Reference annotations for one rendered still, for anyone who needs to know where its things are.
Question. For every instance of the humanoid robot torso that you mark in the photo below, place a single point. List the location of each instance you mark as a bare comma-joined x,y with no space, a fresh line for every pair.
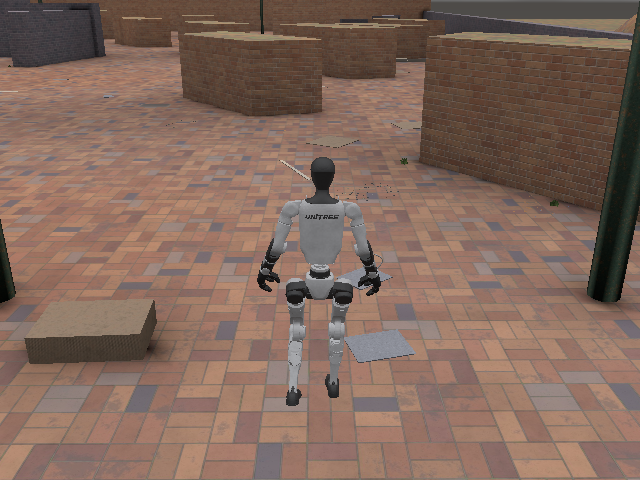
321,233

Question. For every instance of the left robot forearm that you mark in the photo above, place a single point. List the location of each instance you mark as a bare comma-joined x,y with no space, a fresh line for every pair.
269,261

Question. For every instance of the right robot forearm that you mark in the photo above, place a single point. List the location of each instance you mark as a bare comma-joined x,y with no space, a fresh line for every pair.
369,263

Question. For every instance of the right robot thigh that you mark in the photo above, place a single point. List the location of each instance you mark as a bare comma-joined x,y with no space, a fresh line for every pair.
342,297

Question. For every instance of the robot left hand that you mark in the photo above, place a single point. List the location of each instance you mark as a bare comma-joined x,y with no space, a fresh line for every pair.
261,280

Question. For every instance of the robot left upper arm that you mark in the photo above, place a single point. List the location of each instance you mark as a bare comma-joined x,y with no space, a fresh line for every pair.
289,210

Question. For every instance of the robot right upper arm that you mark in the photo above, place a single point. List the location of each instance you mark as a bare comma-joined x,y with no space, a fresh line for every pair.
352,211

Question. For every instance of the robot right hand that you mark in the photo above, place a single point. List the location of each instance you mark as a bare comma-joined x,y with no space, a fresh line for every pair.
368,281

